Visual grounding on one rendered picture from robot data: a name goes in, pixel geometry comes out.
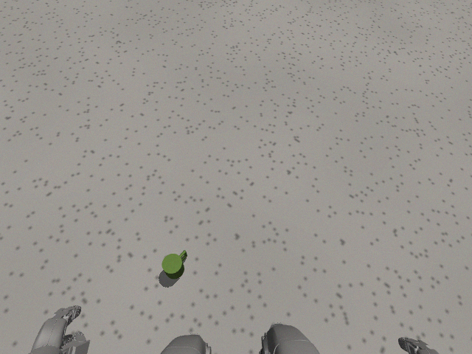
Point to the left robot hand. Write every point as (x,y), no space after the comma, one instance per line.
(52,333)

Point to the right robot hand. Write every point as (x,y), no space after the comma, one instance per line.
(415,346)

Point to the mug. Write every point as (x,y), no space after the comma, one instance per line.
(173,266)

